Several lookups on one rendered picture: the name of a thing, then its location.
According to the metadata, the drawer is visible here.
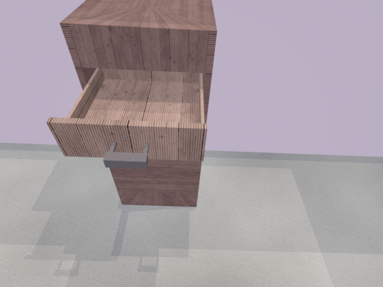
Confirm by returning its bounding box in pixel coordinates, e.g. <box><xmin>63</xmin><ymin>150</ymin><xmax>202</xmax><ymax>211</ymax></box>
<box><xmin>47</xmin><ymin>68</ymin><xmax>207</xmax><ymax>161</ymax></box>

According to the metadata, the cabinet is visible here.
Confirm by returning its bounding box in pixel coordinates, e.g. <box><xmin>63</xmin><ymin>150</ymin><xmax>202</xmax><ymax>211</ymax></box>
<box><xmin>60</xmin><ymin>0</ymin><xmax>217</xmax><ymax>207</ymax></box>

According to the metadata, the handle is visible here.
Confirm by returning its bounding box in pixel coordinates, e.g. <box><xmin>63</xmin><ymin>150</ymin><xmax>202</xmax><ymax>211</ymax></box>
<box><xmin>103</xmin><ymin>142</ymin><xmax>150</xmax><ymax>169</ymax></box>

